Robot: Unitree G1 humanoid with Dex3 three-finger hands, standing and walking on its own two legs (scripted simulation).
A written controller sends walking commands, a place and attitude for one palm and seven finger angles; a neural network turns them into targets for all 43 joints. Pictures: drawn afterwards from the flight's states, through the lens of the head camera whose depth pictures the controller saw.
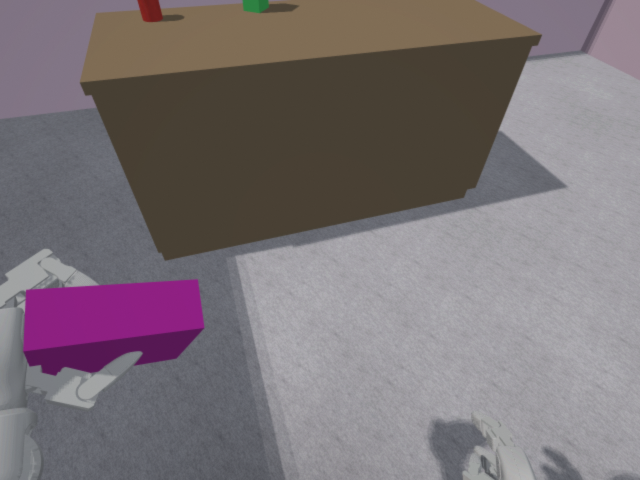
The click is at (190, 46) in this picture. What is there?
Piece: table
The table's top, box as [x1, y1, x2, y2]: [80, 0, 541, 95]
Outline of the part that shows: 80,83 85,95 537,45 541,34 474,0 284,0 269,1 269,7 260,13 244,11 242,8 242,3 163,8 161,9 163,18 160,21 156,22 143,21 139,10 96,13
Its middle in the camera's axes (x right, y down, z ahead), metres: -0.02 -0.75 +1.37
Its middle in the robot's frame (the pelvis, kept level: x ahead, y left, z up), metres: +1.53 +0.10 +0.00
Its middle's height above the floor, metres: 0.77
